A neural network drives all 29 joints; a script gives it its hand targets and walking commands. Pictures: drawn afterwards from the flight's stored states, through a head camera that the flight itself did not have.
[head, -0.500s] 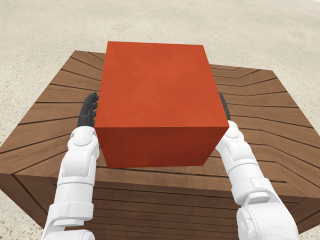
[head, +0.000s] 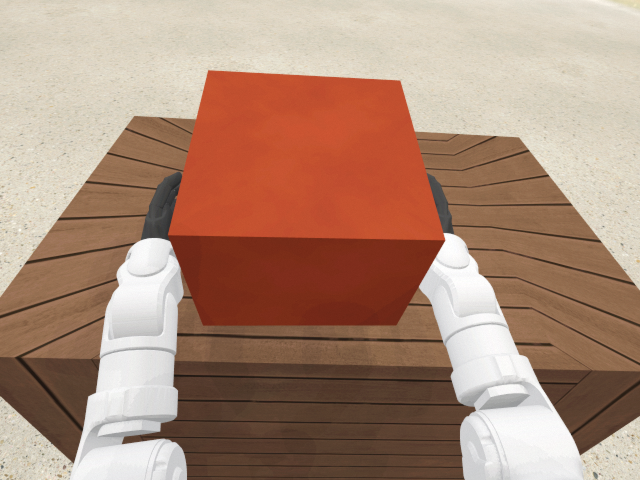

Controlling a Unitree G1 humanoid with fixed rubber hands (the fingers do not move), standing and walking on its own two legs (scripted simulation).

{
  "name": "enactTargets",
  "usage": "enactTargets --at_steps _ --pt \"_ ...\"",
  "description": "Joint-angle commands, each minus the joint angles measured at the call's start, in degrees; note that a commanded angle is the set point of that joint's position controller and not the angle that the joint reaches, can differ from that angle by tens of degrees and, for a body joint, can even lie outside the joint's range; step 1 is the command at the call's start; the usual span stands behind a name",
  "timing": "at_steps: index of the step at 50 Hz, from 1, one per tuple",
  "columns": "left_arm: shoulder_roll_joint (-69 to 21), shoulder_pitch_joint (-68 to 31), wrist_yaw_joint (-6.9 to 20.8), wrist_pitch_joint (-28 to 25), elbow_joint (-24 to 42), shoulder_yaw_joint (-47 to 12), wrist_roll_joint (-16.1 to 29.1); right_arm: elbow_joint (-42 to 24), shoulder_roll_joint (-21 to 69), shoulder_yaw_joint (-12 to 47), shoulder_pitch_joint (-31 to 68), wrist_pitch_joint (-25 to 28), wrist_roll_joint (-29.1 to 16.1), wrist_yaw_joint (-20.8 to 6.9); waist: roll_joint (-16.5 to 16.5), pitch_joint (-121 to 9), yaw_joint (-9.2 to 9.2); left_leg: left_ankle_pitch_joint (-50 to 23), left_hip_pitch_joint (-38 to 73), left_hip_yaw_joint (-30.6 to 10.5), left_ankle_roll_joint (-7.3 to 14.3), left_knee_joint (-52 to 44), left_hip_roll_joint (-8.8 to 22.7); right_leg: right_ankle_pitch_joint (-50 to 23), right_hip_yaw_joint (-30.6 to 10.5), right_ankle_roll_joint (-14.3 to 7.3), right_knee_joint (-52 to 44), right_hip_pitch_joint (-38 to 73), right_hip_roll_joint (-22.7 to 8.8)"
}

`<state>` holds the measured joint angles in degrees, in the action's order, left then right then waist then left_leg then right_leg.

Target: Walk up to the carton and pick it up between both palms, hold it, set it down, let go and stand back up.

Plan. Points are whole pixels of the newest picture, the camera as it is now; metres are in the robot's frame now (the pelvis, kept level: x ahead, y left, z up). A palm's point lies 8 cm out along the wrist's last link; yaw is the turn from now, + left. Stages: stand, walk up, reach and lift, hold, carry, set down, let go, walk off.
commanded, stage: reach and lift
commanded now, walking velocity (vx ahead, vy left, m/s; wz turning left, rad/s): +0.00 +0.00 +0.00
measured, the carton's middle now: (303, 200) +0.41 +0.00 +0.18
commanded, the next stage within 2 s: hold in 0.78 s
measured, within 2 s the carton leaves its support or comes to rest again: neither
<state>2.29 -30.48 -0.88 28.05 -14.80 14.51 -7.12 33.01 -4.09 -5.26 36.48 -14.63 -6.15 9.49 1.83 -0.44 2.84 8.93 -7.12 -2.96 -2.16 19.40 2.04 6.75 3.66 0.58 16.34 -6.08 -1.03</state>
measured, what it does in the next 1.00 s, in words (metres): stands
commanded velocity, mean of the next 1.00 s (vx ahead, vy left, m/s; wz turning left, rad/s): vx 0.00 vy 0.00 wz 0.00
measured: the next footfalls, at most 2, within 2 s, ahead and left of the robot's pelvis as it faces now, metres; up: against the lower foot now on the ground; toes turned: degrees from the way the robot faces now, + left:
none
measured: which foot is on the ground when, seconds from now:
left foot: down 0.00-1.00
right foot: down 0.00-1.00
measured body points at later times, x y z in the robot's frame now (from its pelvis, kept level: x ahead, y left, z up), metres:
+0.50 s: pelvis -0.01 +0.01 +0.00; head -0.04 +0.04 +0.45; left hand +0.39 +0.18 +0.16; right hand +0.38 -0.16 +0.16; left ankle +0.02 +0.14 -0.75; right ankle +0.03 -0.12 -0.75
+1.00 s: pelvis +0.01 +0.01 +0.00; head -0.03 +0.03 +0.45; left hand +0.37 +0.18 +0.17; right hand +0.38 -0.16 +0.17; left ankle +0.02 +0.14 -0.75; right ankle +0.03 -0.12 -0.75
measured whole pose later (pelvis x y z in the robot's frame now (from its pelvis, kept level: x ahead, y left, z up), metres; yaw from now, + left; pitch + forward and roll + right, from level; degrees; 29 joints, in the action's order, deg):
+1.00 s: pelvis +0.01 +0.01 +0.00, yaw +0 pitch -7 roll -1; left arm 1.5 -27.1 -0.1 39.2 -2.4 13.3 -9.2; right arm 24.1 -6.1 -1.0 32.5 -21.5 -12.5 11.3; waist 2.4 1.2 3.4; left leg 11.2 -2.5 -3.1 -1.6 20.8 1.7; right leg 8.3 3.0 1.1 16.3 -0.7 -1.0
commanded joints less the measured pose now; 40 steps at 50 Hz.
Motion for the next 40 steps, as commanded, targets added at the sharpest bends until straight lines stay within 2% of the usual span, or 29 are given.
enactTargets --at_steps 1,3,4,6,7,8,9,10,13,14,15,16,18,19,20,21,22,23,24,26,29,30,31,32,34,35,36,38,40 --pt "-24.8 -45.4 10.7 -1.4 4.6 -19.6 2.6 -15.4 33.2 21.2 47.2 3.1 -2.5 -7.9 0.4 -22.7 -0.42 -5.5 1.0 4.7 2.7 -5.1 -6.1 -10.3 -0.9 2.6 -0.6 17.4 2.7" --pt "-26.1 -47.2 11.6 -1.1 5.9 -20.7 3.5 -16.1 33.6 20.0 49.1 3.5 -2.6 -7.9 -0.1 -23.0 -0.46 -4.0 -0.1 4.6 3.2 -5.5 -6.1 -8.7 -0.5 2.5 -0.2 17.0 2.2" --pt "-28.1 -49.2 11.5 -1.6 8.9 -23.6 5.2 -21.6 35.6 20.9 52.4 4.8 -3.4 -8.2 -2.3 -29.2 0.2 -7.9 1.6 4.1 2.3 -4.3 -6.0 -11.6 -0.2 2.2 0.5 18.0 2.7" --pt "-31.3 -54.8 10.4 -3.1 10.8 -27.5 7.1 -21.3 35.4 21.1 53.2 5.3 -3.1 -7.8 -4.0 -31.7 2.04 -10.8 5.4 3.2 0.9 -2.7 -5.7 -10.9 0.8 1.0 0.9 14.0 3.7" --pt "-31.6 -53.2 9.6 -2.9 10.7 -27.4 7.0 -23.4 36.6 22.9 55.0 5.5 -3.9 -7.9 -4.1 -34.5 0.57 -12.5 5.7 3.3 1.3 -2.0 -5.8 -12.6 0.8 1.2 1.4 14.4 3.8" --pt "-31.3 -52.8 9.3 -2.7 9.4 -27.3 6.8 -19.3 34.7 21.1 52.4 4.8 -3.4 -8.0 -4.0 -31.9 1.78 -10.7 6.7 3.1 1.1 -2.5 -5.5 -9.0 0.9 0.9 0.3 12.0 3.8" --pt "-31.8 -54.0 9.0 -2.8 9.8 -27.9 7.0 -21.1 34.8 21.8 54.2 5.2 -3.5 -8.4 -5.4 -32.7 1.78 -10.6 6.4 3.3 0.7 -2.4 -5.8 -8.2 0.8 0.8 0.1 11.2 4.0" --pt "-32.5 -49.7 8.9 -2.0 6.6 -27.7 6.0 -18.3 32.2 19.8 52.7 5.1 -2.9 -8.6 -6.5 -29.3 2.12 -10.5 6.6 3.3 0.3 -2.9 -5.2 -7.1 0.8 0.4 -0.1 11.0 3.7" --pt "-31.2 -51.9 9.1 -1.4 7.5 -26.8 5.7 -16.5 32.0 19.2 52.8 4.5 -2.8 -8.6 -3.6 -27.3 0.81 -7.0 5.3 3.9 1.2 -3.7 -5.4 -3.5 0.7 1.4 -0.7 10.6 3.8" --pt "-32.3 -54.7 9.0 -1.7 10.9 -27.7 6.7 -18.5 34.3 19.7 53.2 5.0 -3.4 -8.9 -3.2 -30.8 1.44 -7.9 6.2 3.4 1.2 -3.4 -5.3 -4.5 1.0 1.4 -0.2 11.9 4.1" --pt "-32.4 -53.6 8.8 -1.5 7.9 -27.2 6.1 -16.5 32.7 17.9 54.2 5.1 -2.8 -9.2 -4.8 -28.5 1.58 -7.4 5.6 3.2 0.4 -3.5 -5.0 -3.6 1.0 0.9 -0.8 10.8 4.0" --pt "-32.4 -54.4 8.5 -1.6 8.1 -27.3 7.0 -17.5 32.9 18.8 55.5 5.0 -3.9 -9.4 -4.4 -29.1 0.86 -7.3 6.2 3.3 0.8 -3.6 -5.0 -2.3 0.8 0.7 -1.0 10.1 4.0" --pt "-32.0 -53.2 8.5 -0.7 4.6 -24.9 5.4 -13.8 31.6 16.6 54.9 4.4 -2.7 -9.7 -3.8 -25.3 1.32 -3.3 4.6 3.4 1.4 -5.1 -4.8 1.0 1.3 0.5 -1.4 8.5 4.0" --pt "-32.8 -53.7 8.8 -0.6 5.1 -26.0 5.3 -16.3 32.1 16.6 56.6 5.3 -2.7 -9.6 -4.2 -28.4 1.74 -3.8 5.9 3.3 0.7 -4.5 -4.7 0.5 0.8 0.4 -1.5 9.6 3.8" --pt "-32.7 -52.8 8.4 -0.6 5.9 -26.0 4.7 -13.0 31.3 16.2 54.5 5.2 -2.7 -9.7 -6.1 -25.9 1.47 -5.2 5.9 3.5 0.6 -4.7 -4.7 -0.2 1.3 0.2 -1.4 9.1 4.0" --pt "-33.0 -54.7 8.6 -0.6 5.8 -26.4 5.2 -14.6 30.6 16.2 56.5 5.2 -3.2 -10.1 -5.0 -28.7 1.83 -5.5 6.8 3.2 0.4 -4.1 -4.5 -0.3 1.1 0.3 -1.7 9.6 3.9" --pt "-32.4 -49.8 8.4 0.1 4.2 -23.8 4.2 -14.7 31.3 17.2 56.0 5.2 -3.7 -9.7 -4.2 -27.7 0.21 -8.6 6.7 3.7 0.9 -4.0 -4.7 -3.9 1.1 0.3 -1.5 10.8 3.9" --pt "-32.6 -49.8 8.4 0.3 4.8 -24.9 4.1 -13.8 29.9 16.9 54.5 4.7 -3.8 -9.7 -4.8 -27.0 1.91 -9.7 7.1 3.8 0.3 -3.6 -4.9 -4.4 0.7 0.3 -2.0 11.3 4.1" --pt "-31.8 -51.3 8.5 0.5 5.6 -24.3 4.3 -13.1 30.1 17.1 55.4 4.8 -4.3 -9.8 -4.6 -26.9 0.91 -9.2 7.3 3.9 0.4 -3.7 -4.6 -3.5 0.5 0.4 -1.7 11.2 4.1" --pt "-33.0 -52.2 8.3 0.1 10.1 -26.1 4.7 -15.9 31.0 18.9 53.4 4.7 -5.5 -9.4 -5.1 -29.9 2.0 -13.6 9.9 3.5 -0.3 -2.7 -4.6 -7.3 1.1 0.2 -1.3 12.1 4.7" --pt "-33.5 -50.0 7.7 0.9 13.4 -28.6 5.5 -17.9 30.4 21.1 51.6 4.5 -6.8 -9.1 -7.4 -32.3 1.78 -18.1 11.7 3.3 -1.0 -1.0 -5.0 -10.5 1.3 0.2 -0.8 11.9 4.8" --pt "-32.6 -47.7 7.9 1.7 11.8 -27.2 4.4 -18.5 30.1 21.3 51.2 3.9 -6.7 -8.6 -4.9 -30.2 0.67 -17.0 10.6 3.8 -0.6 -1.0 -5.4 -10.0 0.7 0.4 -1.0 12.8 4.6" --pt "-32.9 -47.7 7.7 1.8 15.6 -28.8 6.3 -22.4 31.4 23.2 51.5 4.1 -9.3 -8.6 -5.0 -31.3 1.01 -18.0 10.9 3.3 -0.3 -0.8 -5.2 -11.9 0.7 0.7 -0.5 14.1 4.8" --pt "-32.4 -48.5 7.8 1.8 15.7 -28.1 5.1 -21.7 32.0 24.6 50.9 3.4 -8.8 -8.3 -4.3 -30.6 0.64 -17.5 9.9 3.6 -0.2 -0.8 -5.8 -12.3 0.4 0.8 -0.6 14.6 4.8" --pt "-32.9 -46.7 7.9 2.7 16.4 -30.0 5.7 -24.5 32.3 25.2 50.9 3.1 -9.3 -8.1 -4.8 -29.5 1.98 -17.5 10.6 3.0 -0.7 -0.8 -5.4 -11.9 0.5 0.4 -0.6 14.7 4.9" --pt "-32.4 -47.5 7.9 2.4 17.2 -30.1 5.8 -24.7 32.4 26.3 50.6 2.4 -9.8 -7.7 -4.5 -29.1 0.84 -16.5 9.2 3.3 0.1 -1.2 -5.6 -11.2 0.1 0.6 -0.4 14.6 4.6" --pt "-32.2 -45.7 8.1 3.0 18.1 -31.0 6.1 -26.5 32.5 25.8 49.6 2.4 -10.0 -7.7 -3.9 -27.7 1.04 -16.0 8.4 3.4 0.0 -1.4 -5.7 -11.5 0.3 0.8 -0.5 15.0 4.7" --pt "-32.1 -44.7 7.7 3.3 22.6 -33.0 8.0 -33.8 33.7 30.2 51.5 1.9 -12.2 -7.4 -3.4 -32.0 0.24 -20.6 9.2 3.0 0.3 0.0 -6.0 -16.3 0.2 0.9 0.6 16.6 5.0" --pt "-31.8 -44.8 7.6 4.0 23.9 -33.0 7.2 -29.9 32.5 29.6 46.5 -0.5 -11.7 -6.9 -3.5 -28.4 1.42 -21.2 9.3 3.1 -0.7 -0.2 -6.2 -16.3 0.3 1.0 0.1 15.0 5.5"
